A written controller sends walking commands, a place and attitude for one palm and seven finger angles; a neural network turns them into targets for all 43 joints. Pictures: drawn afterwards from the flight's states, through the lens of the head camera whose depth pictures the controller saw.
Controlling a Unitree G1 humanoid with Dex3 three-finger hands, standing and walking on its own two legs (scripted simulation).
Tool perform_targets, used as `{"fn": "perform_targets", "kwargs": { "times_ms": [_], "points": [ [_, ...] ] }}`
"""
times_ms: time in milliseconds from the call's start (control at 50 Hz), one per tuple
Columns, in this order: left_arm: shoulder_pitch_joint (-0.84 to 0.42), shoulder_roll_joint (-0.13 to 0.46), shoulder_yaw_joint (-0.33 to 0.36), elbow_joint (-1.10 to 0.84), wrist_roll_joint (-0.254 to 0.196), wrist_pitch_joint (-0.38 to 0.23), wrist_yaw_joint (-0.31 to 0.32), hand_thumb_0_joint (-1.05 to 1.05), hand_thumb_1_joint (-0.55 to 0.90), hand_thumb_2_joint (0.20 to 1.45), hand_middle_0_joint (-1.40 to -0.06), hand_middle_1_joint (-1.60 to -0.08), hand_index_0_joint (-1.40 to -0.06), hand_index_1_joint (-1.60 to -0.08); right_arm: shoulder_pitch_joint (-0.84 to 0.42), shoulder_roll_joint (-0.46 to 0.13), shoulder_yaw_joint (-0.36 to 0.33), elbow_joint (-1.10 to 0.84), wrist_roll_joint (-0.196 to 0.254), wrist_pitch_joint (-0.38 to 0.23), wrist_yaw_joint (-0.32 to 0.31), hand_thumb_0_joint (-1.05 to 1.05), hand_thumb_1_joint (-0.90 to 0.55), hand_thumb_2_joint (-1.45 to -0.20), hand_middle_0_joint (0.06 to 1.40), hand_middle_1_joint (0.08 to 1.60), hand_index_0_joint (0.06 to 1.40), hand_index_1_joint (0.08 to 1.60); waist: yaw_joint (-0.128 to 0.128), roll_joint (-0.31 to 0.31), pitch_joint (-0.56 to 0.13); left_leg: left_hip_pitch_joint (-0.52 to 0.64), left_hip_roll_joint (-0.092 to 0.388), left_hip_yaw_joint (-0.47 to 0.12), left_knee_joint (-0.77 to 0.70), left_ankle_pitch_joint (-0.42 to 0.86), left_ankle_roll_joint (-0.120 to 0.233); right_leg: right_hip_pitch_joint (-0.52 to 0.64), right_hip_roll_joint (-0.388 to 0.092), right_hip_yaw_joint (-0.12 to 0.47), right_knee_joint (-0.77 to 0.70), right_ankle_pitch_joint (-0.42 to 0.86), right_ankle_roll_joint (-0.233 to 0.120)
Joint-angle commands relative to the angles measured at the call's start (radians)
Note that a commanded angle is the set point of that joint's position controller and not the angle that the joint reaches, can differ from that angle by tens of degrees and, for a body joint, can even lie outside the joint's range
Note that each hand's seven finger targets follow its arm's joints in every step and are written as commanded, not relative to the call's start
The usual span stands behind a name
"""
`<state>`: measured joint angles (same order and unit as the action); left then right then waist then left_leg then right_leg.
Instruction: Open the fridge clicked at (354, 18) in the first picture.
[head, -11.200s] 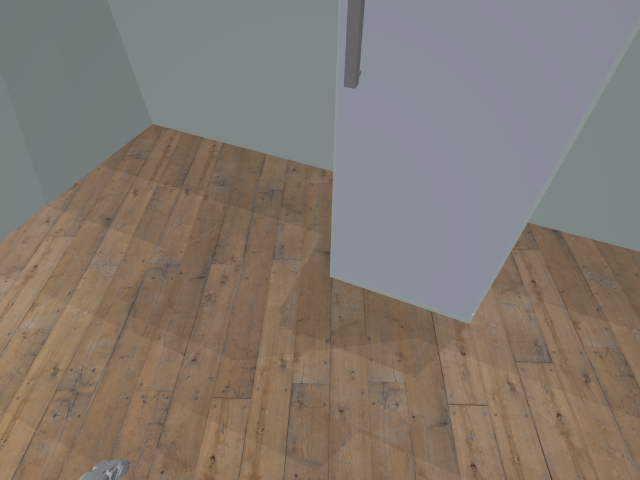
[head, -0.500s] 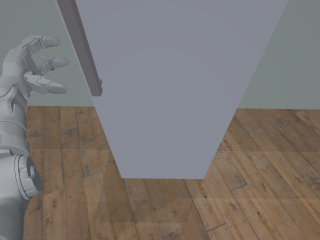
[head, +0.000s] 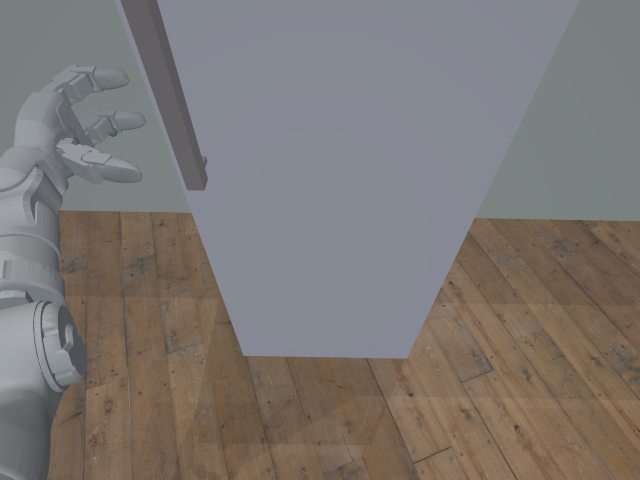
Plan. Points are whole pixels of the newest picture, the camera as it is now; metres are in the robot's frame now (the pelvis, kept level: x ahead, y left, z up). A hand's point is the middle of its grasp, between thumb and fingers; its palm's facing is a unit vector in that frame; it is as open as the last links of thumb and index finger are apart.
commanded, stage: feel for the door with the fingertips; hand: left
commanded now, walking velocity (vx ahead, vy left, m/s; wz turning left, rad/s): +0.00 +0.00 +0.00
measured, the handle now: (167, 64) +0.52 +0.17 +0.25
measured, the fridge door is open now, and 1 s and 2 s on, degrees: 0 0 0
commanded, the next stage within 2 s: slide the fingers in behind the handle in 0.62 s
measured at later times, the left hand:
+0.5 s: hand (154, 129) +0.47 +0.19 +0.20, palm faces -0.01 -1.00 -0.01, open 14.0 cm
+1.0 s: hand (143, 126) +0.48 +0.20 +0.20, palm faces -0.03 -1.00 +0.02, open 13.7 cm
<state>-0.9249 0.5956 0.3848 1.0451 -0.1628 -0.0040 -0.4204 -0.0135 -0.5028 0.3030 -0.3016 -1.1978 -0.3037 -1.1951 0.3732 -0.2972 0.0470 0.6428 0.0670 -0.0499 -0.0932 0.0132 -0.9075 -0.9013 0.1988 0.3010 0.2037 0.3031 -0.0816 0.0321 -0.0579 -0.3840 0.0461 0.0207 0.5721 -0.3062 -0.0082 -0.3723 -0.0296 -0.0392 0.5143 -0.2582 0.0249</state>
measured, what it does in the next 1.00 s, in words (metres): stands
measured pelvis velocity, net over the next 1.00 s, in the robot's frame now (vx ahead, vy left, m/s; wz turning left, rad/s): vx -0.01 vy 0.00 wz -0.01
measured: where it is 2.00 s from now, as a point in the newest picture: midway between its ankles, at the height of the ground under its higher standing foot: outside the picture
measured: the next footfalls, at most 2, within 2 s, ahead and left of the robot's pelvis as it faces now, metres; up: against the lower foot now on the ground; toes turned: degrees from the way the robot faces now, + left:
none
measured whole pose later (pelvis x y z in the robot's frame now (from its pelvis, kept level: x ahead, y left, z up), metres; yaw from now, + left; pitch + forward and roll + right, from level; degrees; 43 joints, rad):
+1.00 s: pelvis -0.01 +0.00 +0.00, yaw -1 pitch +8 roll -1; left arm -0.99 0.59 0.40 1.12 -0.13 -0.06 -0.36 -0.01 -0.50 0.30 -0.34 -1.22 -0.35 -1.22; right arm 0.43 -0.31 0.03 0.67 0.05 -0.06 -0.09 0.01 -0.91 -0.90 0.20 0.30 0.20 0.30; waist -0.12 0.03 -0.06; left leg -0.43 0.06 0.03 0.59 -0.30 -0.01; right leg -0.42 -0.02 -0.03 0.53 -0.25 0.02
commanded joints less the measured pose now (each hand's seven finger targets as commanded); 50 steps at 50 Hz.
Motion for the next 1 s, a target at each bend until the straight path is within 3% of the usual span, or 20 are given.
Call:
{"fn": "perform_targets", "kwargs": {
  "times_ms": [0,40,80,140,200,260,340,400,460,480,540,600,620,680,720,780,800,880,900,980],
  "points": [
    [-0.518,0.269,0.02,-0.263,-0.02,-0.07,0.015,0.0,-0.5,0.3,-0.3,-1.2,-0.3,-1.2,0.03,-0.158,-0.067,-0.1,0.002,-0.039,-0.018,0.0,-0.9,-0.9,0.2,0.3,0.2,0.3,-0.003,0.074,-0.339,0.197,-0.034,-0.027,-0.049,0.312,0.033,0.095,0.039,-0.005,-0.031,0.31,-0.048],
    [-0.523,0.243,0.015,-0.3,-0.029,-0.08,0.022,0.0,-0.5,0.3,-0.3,-1.2,-0.3,-1.2,0.036,-0.154,-0.069,-0.097,-0.003,-0.048,-0.016,0.0,-0.9,-0.9,0.2,0.3,0.2,0.3,-0.005,0.061,-0.372,0.231,-0.03,-0.036,-0.045,0.345,0.03,0.099,0.043,-0.011,-0.028,0.327,-0.049],
    [-0.483,0.175,-0.02,-0.32,-0.05,-0.079,0.024,0.0,-0.5,0.3,-0.3,-1.2,-0.3,-1.2,0.034,-0.148,-0.069,-0.099,-0.003,-0.052,-0.014,0.0,-0.9,-0.9,0.2,0.3,0.2,0.3,0.0,0.054,-0.378,0.242,-0.028,-0.032,-0.044,0.376,0.03,0.114,0.044,-0.017,-0.025,0.34,-0.051],
    [-0.457,0.183,0.001,-0.277,-0.043,-0.045,0.045,0.0,-0.5,0.3,-0.3,-1.2,-0.3,-1.2,0.026,-0.151,-0.068,-0.09,-0.001,-0.053,-0.009,0.0,-0.9,-0.9,0.2,0.3,0.2,0.3,0.004,0.026,-0.312,0.196,-0.029,-0.029,-0.057,0.325,0.031,0.095,0.045,-0.017,-0.032,0.314,-0.048],
    [-0.469,0.185,0.003,-0.327,-0.02,-0.035,0.083,0.0,-0.5,0.3,-0.3,-1.2,-0.3,-1.2,0.018,-0.145,-0.068,-0.098,-0.003,-0.053,-0.005,0.0,-0.9,-0.9,0.2,0.3,0.2,0.3,0.012,0.061,-0.328,0.197,-0.032,-0.024,-0.06,0.336,0.03,0.11,0.041,-0.016,-0.028,0.319,-0.049],
    [-0.477,0.145,-0.019,-0.346,-0.016,-0.034,0.111,0.0,-0.5,0.3,-0.3,-1.2,-0.3,-1.2,0.01,-0.139,-0.068,-0.103,-0.005,-0.056,-0.002,0.0,-0.9,-0.9,0.2,0.3,0.2,0.3,0.008,0.034,-0.317,0.195,-0.032,-0.026,-0.065,0.315,0.031,0.113,0.042,-0.017,-0.033,0.304,-0.048],
    [-0.541,0.181,-0.001,-0.304,-0.003,-0.041,0.135,0.0,-0.5,0.3,-0.3,-1.2,-0.3,-1.2,0.011,-0.141,-0.064,-0.09,-0.005,-0.054,-0.012,0.0,-0.9,-0.9,0.2,0.3,0.2,0.3,-0.006,-0.008,-0.292,0.171,-0.033,-0.024,-0.071,0.266,0.037,0.11,0.04,-0.01,-0.04,0.279,-0.043],
    [-0.585,0.221,0.014,-0.26,0.02,-0.066,0.147,0.0,-0.5,0.3,-0.3,-1.2,-0.3,-1.2,0.02,-0.142,-0.06,-0.081,-0.007,-0.056,-0.017,0.0,-0.9,-0.9,0.2,0.3,0.2,0.3,-0.007,0.02,-0.313,0.17,-0.038,-0.023,-0.068,0.257,0.038,0.117,0.035,-0.003,-0.038,0.274,-0.044],
    [-0.617,0.18,-0.028,-0.193,0.024,-0.085,0.133,0.0,-0.5,0.3,-0.3,-1.2,-0.3,-1.2,0.028,-0.14,-0.058,-0.071,-0.007,-0.062,-0.019,0.0,-0.9,-0.9,0.2,0.3,0.2,0.3,-0.027,0.026,-0.302,0.164,-0.04,-0.02,-0.062,0.237,0.037,0.094,0.034,0.002,-0.04,0.27,-0.042],
    [-0.604,0.201,-0.012,-0.152,0.02,-0.092,0.129,0.0,-0.5,0.3,-0.3,-1.2,-0.3,-1.2,0.042,-0.145,-0.06,-0.064,-0.008,-0.059,-0.023,0.0,-0.9,-0.9,0.2,0.3,0.2,0.3,-0.032,-0.024,-0.302,0.156,-0.038,-0.019,-0.056,0.245,0.042,0.11,0.034,-0.002,-0.038,0.28,-0.041],
    [-0.622,0.228,-0.002,-0.12,0.018,-0.099,0.102,0.0,-0.5,0.3,-0.3,-1.2,-0.3,-1.2,0.047,-0.151,-0.06,-0.06,-0.007,-0.059,-0.025,0.0,-0.9,-0.9,0.2,0.3,0.2,0.3,-0.033,-0.008,-0.324,0.145,-0.039,-0.015,-0.052,0.247,0.04,0.11,0.033,0.008,-0.033,0.307,-0.037],
    [-0.641,0.197,-0.031,-0.102,0.014,-0.107,0.088,0.0,-0.5,0.3,-0.3,-1.2,-0.3,-1.2,0.059,-0.154,-0.062,-0.056,-0.008,-0.059,-0.024,0.0,-0.9,-0.9,0.2,0.3,0.2,0.3,-0.045,0.015,-0.316,0.144,-0.039,-0.015,-0.046,0.242,0.039,0.084,0.033,0.007,-0.033,0.295,-0.036],
    [-0.631,0.233,-0.004,-0.083,0.014,-0.108,0.087,0.0,-0.5,0.3,-0.3,-1.2,-0.3,-1.2,0.07,-0.158,-0.063,-0.051,-0.009,-0.058,-0.024,0.0,-0.9,-0.9,0.2,0.3,0.2,0.3,-0.038,-0.01,-0.322,0.133,-0.038,-0.022,-0.045,0.241,0.04,0.092,0.034,0.006,-0.031,0.295,-0.036],
    [-0.663,0.213,-0.032,-0.05,0.009,-0.104,0.081,0.0,-0.5,0.3,-0.3,-1.2,-0.3,-1.2,0.088,-0.162,-0.065,-0.042,-0.009,-0.054,-0.027,0.0,-0.9,-0.9,0.2,0.3,0.2,0.3,-0.066,-0.026,-0.287,0.105,-0.041,-0.018,-0.042,0.209,0.045,0.069,0.032,0.004,-0.039,0.264,-0.031],
    [-0.67,0.267,0.006,-0.045,0.018,-0.107,0.08,0.0,-0.5,0.3,-0.3,-1.2,-0.3,-1.2,0.099,-0.168,-0.067,-0.037,-0.011,-0.052,-0.025,0.0,-0.9,-0.9,0.2,0.3,0.2,0.3,-0.056,-0.006,-0.323,0.105,-0.039,-0.024,-0.038,0.213,0.043,0.07,0.034,0.01,-0.033,0.265,-0.032],
    [-0.629,0.232,-0.009,-0.059,0.007,-0.114,0.068,0.0,-0.5,0.3,-0.3,-1.2,-0.3,-1.2,0.108,-0.164,-0.07,-0.045,-0.015,-0.051,-0.02,0.0,-0.9,-0.9,0.2,0.3,0.2,0.3,-0.046,0.008,-0.337,0.111,-0.042,-0.021,-0.034,0.242,0.041,0.087,0.035,-0.001,-0.024,0.284,-0.037],
    [-0.621,0.282,0.039,-0.088,0.008,-0.12,0.068,0.0,-0.5,0.3,-0.3,-1.2,-0.3,-1.2,0.107,-0.166,-0.073,-0.049,-0.017,-0.051,-0.015,0.0,-0.9,-0.9,0.2,0.3,0.2,0.3,-0.027,0.021,-0.379,0.124,-0.04,-0.022,-0.032,0.252,0.04,0.1,0.038,0.005,-0.021,0.295,-0.037],
    [-0.579,0.256,0.015,-0.113,0.0,-0.119,0.064,0.0,-0.5,0.3,-0.3,-1.2,-0.3,-1.2,0.099,-0.163,-0.074,-0.062,-0.013,-0.045,-0.013,0.0,-0.9,-0.9,0.2,0.3,0.2,0.3,-0.028,0.013,-0.339,0.109,-0.039,-0.015,-0.036,0.246,0.043,0.102,0.038,-0.002,-0.024,0.286,-0.038],
    [-0.568,0.306,0.059,-0.14,0.007,-0.124,0.066,0.0,-0.5,0.3,-0.3,-1.2,-0.3,-1.2,0.093,-0.165,-0.074,-0.066,-0.013,-0.046,-0.01,0.0,-0.9,-0.9,0.2,0.3,0.2,0.3,-0.008,0.042,-0.366,0.113,-0.039,-0.015,-0.036,0.246,0.04,0.111,0.039,0.006,-0.023,0.289,-0.038],
    [-0.516,0.243,0.015,-0.22,-0.009,-0.12,0.06,0.0,-0.5,0.3,-0.3,-1.2,-0.3,-1.2,0.074,-0.157,-0.075,-0.087,-0.008,-0.042,-0.008,0.0,-0.9,-0.9,0.2,0.3,0.2,0.3,-0.009,0.04,-0.361,0.139,-0.035,-0.01,-0.042,0.281,0.04,0.125,0.042,-0.006,-0.02,0.311,-0.042]
  ]
}}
